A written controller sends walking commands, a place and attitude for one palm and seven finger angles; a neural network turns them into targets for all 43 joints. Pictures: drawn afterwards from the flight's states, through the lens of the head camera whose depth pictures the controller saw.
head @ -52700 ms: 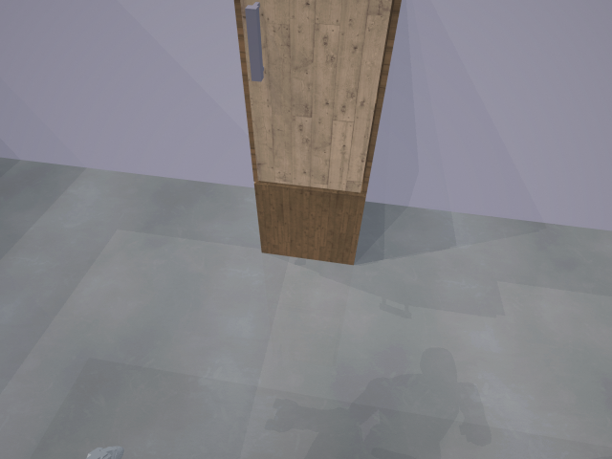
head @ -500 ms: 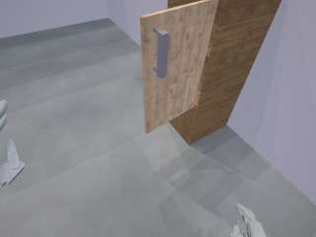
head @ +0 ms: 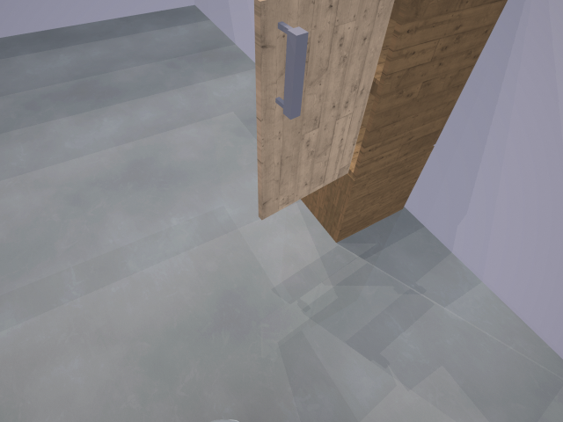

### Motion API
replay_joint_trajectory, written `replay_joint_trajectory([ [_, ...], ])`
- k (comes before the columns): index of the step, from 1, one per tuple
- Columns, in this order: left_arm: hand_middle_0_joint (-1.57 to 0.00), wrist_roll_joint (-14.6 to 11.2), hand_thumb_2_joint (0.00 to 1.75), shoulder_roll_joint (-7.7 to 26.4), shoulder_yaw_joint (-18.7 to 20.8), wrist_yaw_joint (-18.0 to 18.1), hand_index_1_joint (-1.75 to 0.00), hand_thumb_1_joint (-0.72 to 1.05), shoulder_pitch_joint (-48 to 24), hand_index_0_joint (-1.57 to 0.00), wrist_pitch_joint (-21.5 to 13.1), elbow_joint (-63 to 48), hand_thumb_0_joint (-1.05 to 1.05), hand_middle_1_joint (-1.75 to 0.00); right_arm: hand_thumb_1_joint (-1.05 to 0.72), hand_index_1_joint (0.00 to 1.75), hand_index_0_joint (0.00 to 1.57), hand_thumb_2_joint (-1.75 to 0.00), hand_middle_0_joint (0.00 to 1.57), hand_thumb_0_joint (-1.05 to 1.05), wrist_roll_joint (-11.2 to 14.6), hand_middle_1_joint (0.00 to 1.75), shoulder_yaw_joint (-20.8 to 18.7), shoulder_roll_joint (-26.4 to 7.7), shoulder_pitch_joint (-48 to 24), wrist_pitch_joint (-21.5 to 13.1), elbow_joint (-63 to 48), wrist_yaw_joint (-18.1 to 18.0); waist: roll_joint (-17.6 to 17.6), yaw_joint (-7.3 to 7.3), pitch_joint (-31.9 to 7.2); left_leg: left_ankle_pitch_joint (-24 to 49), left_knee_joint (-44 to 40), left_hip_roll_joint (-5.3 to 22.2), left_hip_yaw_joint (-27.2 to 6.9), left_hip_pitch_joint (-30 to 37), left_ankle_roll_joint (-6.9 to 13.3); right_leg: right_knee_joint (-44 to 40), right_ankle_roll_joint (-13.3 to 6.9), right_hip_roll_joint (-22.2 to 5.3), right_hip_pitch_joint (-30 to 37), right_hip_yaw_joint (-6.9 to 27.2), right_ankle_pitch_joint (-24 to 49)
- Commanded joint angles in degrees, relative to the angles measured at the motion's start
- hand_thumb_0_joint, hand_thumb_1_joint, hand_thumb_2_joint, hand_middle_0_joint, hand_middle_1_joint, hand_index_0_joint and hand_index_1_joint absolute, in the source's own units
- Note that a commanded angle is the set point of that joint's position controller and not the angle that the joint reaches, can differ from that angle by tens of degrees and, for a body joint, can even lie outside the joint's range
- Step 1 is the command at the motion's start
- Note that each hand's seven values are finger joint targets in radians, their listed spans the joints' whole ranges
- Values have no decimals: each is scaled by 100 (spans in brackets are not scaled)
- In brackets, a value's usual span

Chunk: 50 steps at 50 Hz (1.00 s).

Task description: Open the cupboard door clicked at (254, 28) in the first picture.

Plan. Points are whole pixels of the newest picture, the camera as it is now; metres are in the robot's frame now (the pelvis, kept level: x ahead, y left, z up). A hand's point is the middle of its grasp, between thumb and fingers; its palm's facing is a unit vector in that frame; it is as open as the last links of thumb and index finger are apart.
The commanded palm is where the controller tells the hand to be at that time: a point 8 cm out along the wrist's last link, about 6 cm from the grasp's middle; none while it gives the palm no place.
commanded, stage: let the arm hang, fingers relaxed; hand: left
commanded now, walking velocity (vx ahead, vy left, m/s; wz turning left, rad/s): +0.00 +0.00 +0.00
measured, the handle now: (287, 72) +0.70 +0.02 +0.13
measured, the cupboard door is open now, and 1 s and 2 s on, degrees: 96 96 96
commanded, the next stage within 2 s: look to check the result in 0.76 s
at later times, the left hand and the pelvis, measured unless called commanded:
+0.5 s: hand out of the picture +0.10 +0.24 -0.13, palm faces +0.01 -0.93 -0.37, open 7.4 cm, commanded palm none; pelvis +0.03 -0.01 +0.01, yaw +0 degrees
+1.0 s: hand (142, 421) +0.15 +0.22 -0.14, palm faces -0.04 -0.94 -0.33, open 7.3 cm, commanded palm none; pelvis +0.06 -0.02 +0.02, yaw -1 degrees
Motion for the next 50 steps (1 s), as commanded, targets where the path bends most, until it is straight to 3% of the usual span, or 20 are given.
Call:
replay_joint_trajectory([
  [1, -20, -25, 90, 1468, 490, 172, -30, 90, -138, -20, -368, -30, 0, -30, -90, 30, 20, -90, 20, 0, -6, 30, -195, -901, -329, -178, -248, -100, 1111, 233, -556, -1201, -1633, 754, -1174, -191, 213, -812, -282, -446, 671, 722, -763],
  [4, -20, -48, 90, 1332, 475, 174, -30, 90, -29, -20, -409, 410, 0, -30, -90, 30, 20, -90, 20, 0, 24, 30, -198, -835, -208, -186, 1, -143, 991, 238, -621, -971, -1628, 707, -988, -4, 162, -998, -316, -516, 832, 750, -515],
  [10, -20, -60, 90, 1269, 446, 206, -30, 90, -190, -20, -455, 907, 0, -30, -90, 30, 20, -90, 20, 0, 51, 30, -225, -721, 73, -139, 377, -172, 122, 117, -240, -391, -1315, 598, -651, 481, 124, -1623, -358, -669, 386, 857, -873],
  [13, -20, -63, 90, 1362, 453, 220, -30, 90, -375, -20, -468, 1005, 0, -30, -90, 30, 20, -90, 20, 0, 41, 30, -232, -703, 118, -125, 522, -169, -69, 59, -200, -128, -1116, 544, -481, 688, 109, -1850, -389, -783, 280, 961, -993],
  [19, -20, -66, 90, 1498, 470, 233, -30, 90, -656, -20, -470, 1084, 0, -30, -90, 30, 20, -90, 20, 0, 27, 30, -219, -805, -86, -141, 639, -151, -110, 88, -206, 204, -1258, 628, -537, 723, 110, -1776, -333, -739, 498, 864, -656],
  [24, -20, -67, 90, 1546, 455, 244, -30, 90, -832, -20, -498, 1078, 0, -30, -90, 30, 20, -90, 20, 0, 26, 30, -199, -893, -375, -178, 658, -144, -7, 126, -284, 674, -1465, 742, -601, 805, 102, -1596, -250, -712, 790, 750, 167],
  [27, -20, -63, 90, 1581, 455, 246, -30, 90, -930, -20, -510, 1061, 0, -30, -90, 30, 20, -90, 20, 0, 23, 30, -182, -948, -531, -207, 668, -143, 217, 157, -397, 897, -1569, 793, -623, 838, 87, -1499, -213, -713, 996, 730, 584],
  [34, -20, -59, 90, 1658, 462, 244, -30, 90, -1118, -20, -542, 1008, 0, -30, -90, 30, 20, -90, 20, 0, 32, 30, -179, -1062, -733, -234, 665, -140, 145, 141, -653, 1176, -1620, 795, -556, 1107, 38, -1557, -162, -751, 1226, 735, 1004],
  [50, -20, -74, 90, 1737, 463, 268, -30, 90, -1083, -20, -558, 1020, 0, -30, -90, 30, 20, -90, 20, 0, 59, 30, -157, -1187, -835, -209, 640, -186, 201, 117, -730, 1473, -1567, 829, -408, 1448, -3, -1675, -116, -762, 1370, 774, 1719],
])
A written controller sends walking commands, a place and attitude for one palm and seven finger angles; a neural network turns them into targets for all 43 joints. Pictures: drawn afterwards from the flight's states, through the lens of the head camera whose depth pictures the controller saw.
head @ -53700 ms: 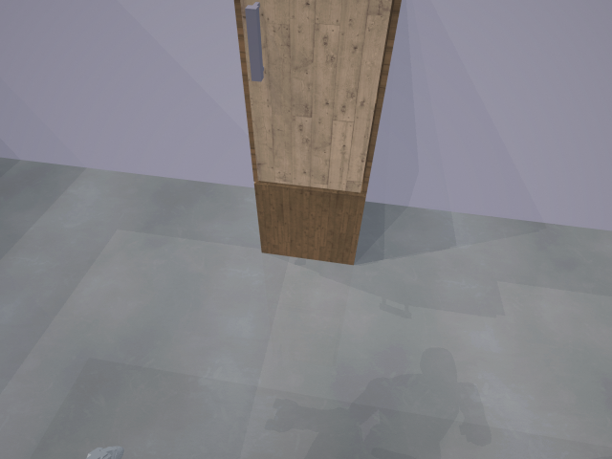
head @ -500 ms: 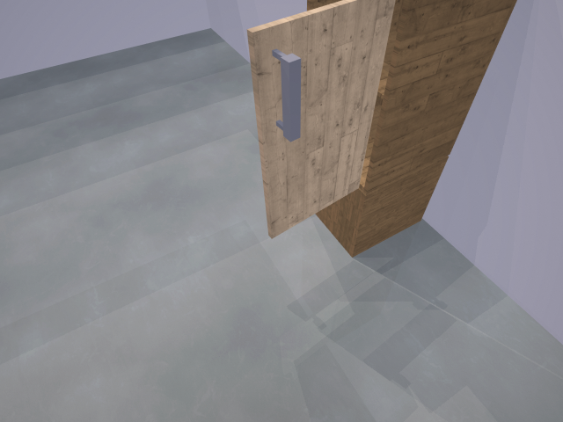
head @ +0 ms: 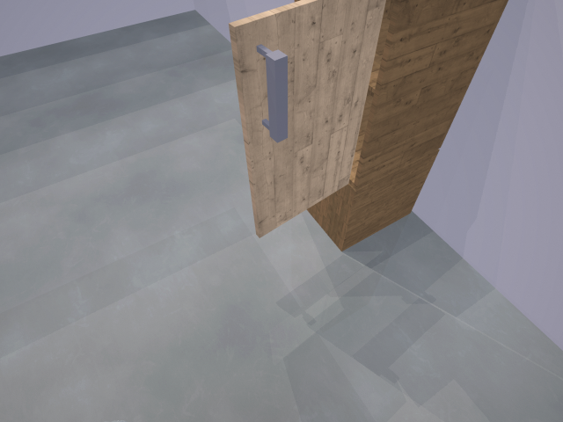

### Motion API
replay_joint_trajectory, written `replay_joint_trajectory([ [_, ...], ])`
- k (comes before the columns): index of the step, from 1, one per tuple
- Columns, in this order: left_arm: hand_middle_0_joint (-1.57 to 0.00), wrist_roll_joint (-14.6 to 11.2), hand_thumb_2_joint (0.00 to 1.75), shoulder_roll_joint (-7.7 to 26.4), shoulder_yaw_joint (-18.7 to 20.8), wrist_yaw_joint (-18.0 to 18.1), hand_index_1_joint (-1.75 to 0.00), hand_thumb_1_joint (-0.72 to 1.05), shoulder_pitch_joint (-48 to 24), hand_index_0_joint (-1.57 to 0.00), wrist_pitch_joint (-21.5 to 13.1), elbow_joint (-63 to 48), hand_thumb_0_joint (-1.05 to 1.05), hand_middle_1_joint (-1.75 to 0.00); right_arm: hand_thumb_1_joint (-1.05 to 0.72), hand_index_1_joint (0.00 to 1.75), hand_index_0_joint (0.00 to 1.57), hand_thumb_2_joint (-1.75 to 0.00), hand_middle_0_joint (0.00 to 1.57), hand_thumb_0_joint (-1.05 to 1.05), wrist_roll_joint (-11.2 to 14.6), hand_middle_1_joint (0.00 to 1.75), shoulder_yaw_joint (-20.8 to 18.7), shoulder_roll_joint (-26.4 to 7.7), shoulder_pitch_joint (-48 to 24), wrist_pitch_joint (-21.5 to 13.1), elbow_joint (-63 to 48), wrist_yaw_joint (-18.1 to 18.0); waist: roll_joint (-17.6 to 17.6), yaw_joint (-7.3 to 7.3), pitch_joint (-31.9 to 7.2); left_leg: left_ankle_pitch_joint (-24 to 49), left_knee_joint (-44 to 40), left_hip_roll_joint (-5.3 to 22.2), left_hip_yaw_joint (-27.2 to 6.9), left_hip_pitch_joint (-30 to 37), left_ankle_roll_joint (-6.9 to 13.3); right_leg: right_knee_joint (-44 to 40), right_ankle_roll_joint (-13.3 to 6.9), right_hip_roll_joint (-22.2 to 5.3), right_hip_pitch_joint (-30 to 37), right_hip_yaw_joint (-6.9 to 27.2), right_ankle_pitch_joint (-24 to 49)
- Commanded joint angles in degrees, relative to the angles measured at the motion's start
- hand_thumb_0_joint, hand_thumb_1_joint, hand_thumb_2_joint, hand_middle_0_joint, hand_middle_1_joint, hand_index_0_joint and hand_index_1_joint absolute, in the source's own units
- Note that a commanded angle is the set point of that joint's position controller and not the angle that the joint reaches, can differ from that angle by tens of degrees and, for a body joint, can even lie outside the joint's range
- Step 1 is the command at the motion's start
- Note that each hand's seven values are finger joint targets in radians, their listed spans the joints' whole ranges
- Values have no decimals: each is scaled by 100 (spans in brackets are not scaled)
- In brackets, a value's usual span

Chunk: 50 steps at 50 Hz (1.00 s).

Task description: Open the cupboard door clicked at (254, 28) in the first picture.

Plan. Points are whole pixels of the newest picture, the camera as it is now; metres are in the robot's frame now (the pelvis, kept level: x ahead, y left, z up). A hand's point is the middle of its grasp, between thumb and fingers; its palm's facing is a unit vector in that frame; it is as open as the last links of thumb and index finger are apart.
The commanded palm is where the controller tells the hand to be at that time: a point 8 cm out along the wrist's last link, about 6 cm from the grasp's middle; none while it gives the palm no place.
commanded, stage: look to check the result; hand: left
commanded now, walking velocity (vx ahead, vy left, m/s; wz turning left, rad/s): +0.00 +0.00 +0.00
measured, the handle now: (270, 95) +0.64 +0.05 +0.11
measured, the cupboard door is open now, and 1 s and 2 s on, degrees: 96 96 96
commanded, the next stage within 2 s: stand and wait in 0.32 s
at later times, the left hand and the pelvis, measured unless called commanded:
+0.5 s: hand out of the picture +0.10 +0.24 -0.15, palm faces -0.02 -0.94 -0.35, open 7.3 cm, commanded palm none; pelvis +0.02 +0.00 +0.00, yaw -1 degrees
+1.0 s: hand out of the picture +0.11 +0.25 -0.16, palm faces -0.04 -0.94 -0.34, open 7.3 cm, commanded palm none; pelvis +0.02 +0.00 +0.00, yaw -1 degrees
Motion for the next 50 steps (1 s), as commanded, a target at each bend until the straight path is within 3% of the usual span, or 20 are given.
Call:
replay_joint_trajectory([
  [1, -20, 10, 90, 1239, 215, 113, -30, 90, -97, -20, -145, -327, 0, -30, -90, 30, 20, -90, 20, 0, -1, 30, -171, -987, -107, -112, -310, -83, -107, 29, -738, 1250, -80, 668, -434, 265, 175, -225, -31, -953, 288, 690, 1496],
  [8, -20, 6, 90, 1249, 208, 120, -30, 90, -32, -20, -152, -304, 0, -30, -90, 30, 20, -90, 20, 0, 2, 30, -172, -1023, -114, -112, -319, -93, -119, 26, -812, 1333, -74, 689, -402, 422, 177, -243, -31, -944, 316, 726, 1654],
  [15, -20, 14, 90, 1269, 211, 128, -30, 90, -23, -20, -152, -312, 0, -30, -90, 30, 20, -90, 20, 0, 11, 30, -185, -1031, -147, -102, -325, -89, -174, 40, -629, 1236, -109, 679, -378, 401, 179, -301, -7, -930, 219, 736, 1601],
  [27, -20, 8, 90, 1278, 212, 119, -30, 90, -73, -20, -158, -349, 0, -30, -90, 30, 20, -90, 20, 0, 3, 30, -180, -1048, -154, -132, -333, -96, -63, 39, -669, 1415, -157, 713, -378, 424, 165, -256, -29, -942, 341, 740, 1767],
  [33, -20, 4, 90, 1302, 209, 124, -30, 90, -49, -20, -174, -380, 0, -30, -90, 30, 20, -90, 20, 0, 10, 30, -183, -1076, -128, -145, -335, -99, -168, 30, -810, 1534, -134, 726, -369, 523, 164, -235, -22, -950, 433, 741, 1969],
  [36, -20, 3, 90, 1298, 203, 120, -30, 90, -55, -20, -161, -369, 0, -30, -90, 30, 20, -90, 20, 0, 10, 30, -181, -1074, -143, -136, -329, -97, -65, 33, -646, 1402, -164, 723, -352, 470, 162, -289, -23, -954, 321, 742, 1767],
  [50, -20, 5, 90, 1291, 195, 112, -30, 90, -2, -20, -170, -378, 0, -30, -90, 30, 20, -90, 20, 0, 18, 30, -181, -1086, -134, -150, -325, -100, -146, 41, -722, 1370, -195, 729, -359, 550, 187, -323, -23, -930, 322, 759, 1664],
])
